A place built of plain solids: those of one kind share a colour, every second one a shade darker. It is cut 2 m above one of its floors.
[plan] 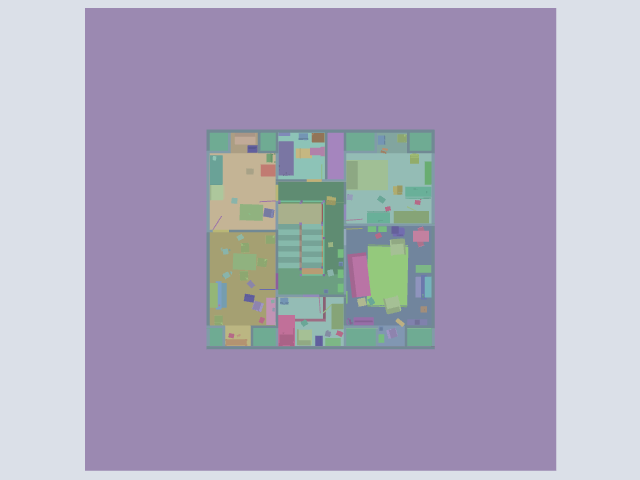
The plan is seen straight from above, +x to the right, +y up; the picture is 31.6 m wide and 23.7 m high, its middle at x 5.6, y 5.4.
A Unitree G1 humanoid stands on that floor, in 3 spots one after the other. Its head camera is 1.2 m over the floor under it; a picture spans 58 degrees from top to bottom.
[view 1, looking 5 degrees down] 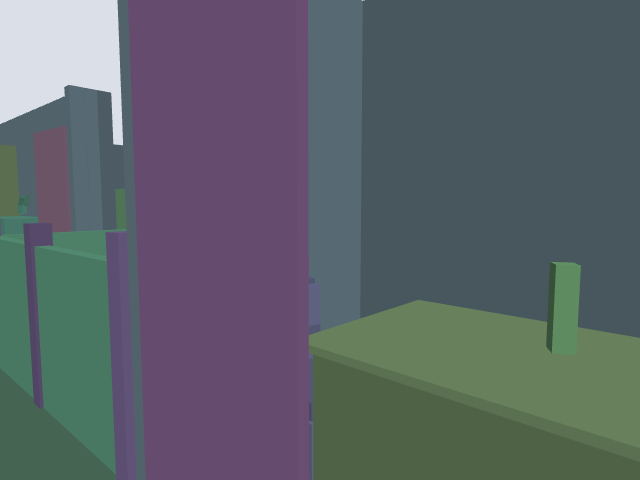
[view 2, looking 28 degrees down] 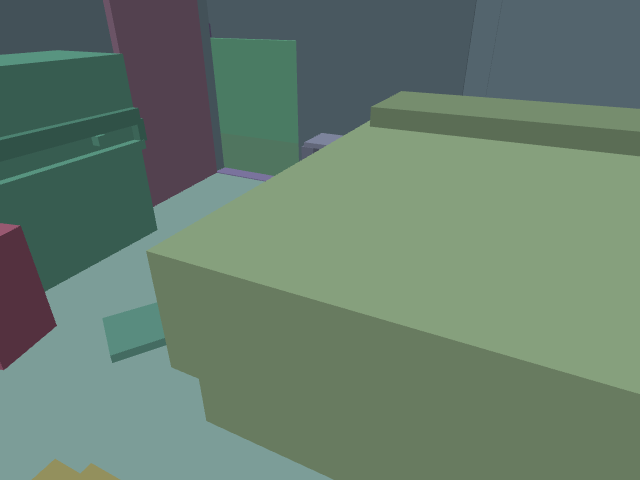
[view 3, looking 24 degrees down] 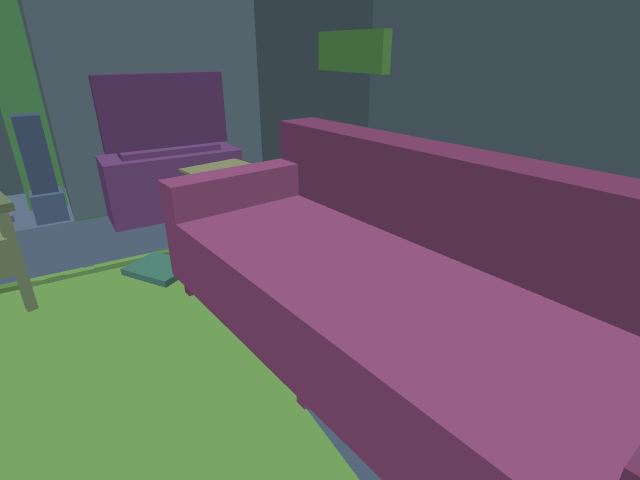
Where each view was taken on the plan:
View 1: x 1.82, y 8.12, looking -49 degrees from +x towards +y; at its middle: wall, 2.43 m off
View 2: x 9.62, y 8.68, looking -154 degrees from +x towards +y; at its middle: low_bed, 1.15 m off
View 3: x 8.53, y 4.78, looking -122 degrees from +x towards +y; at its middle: sofa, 1.88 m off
